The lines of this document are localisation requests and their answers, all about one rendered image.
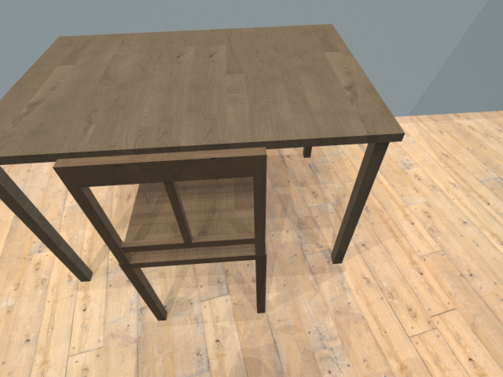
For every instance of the table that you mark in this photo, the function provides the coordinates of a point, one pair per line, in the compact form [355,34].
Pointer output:
[186,91]

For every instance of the chair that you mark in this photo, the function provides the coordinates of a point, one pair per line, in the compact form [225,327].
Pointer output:
[190,208]

